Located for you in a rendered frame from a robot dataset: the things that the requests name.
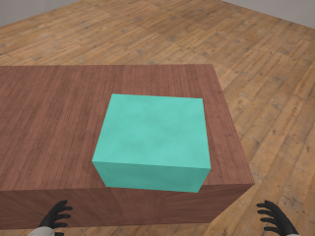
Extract robot left hand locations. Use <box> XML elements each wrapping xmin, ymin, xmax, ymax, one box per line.
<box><xmin>37</xmin><ymin>200</ymin><xmax>73</xmax><ymax>236</ymax></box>

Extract robot left forearm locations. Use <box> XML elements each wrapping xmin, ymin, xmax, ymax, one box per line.
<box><xmin>29</xmin><ymin>226</ymin><xmax>55</xmax><ymax>236</ymax></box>

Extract robot right hand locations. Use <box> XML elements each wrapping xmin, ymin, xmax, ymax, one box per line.
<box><xmin>256</xmin><ymin>200</ymin><xmax>299</xmax><ymax>236</ymax></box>

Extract carton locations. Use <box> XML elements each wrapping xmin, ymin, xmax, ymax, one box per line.
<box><xmin>92</xmin><ymin>93</ymin><xmax>211</xmax><ymax>193</ymax></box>

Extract pedestal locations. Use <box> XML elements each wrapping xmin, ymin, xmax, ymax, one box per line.
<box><xmin>0</xmin><ymin>64</ymin><xmax>256</xmax><ymax>230</ymax></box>

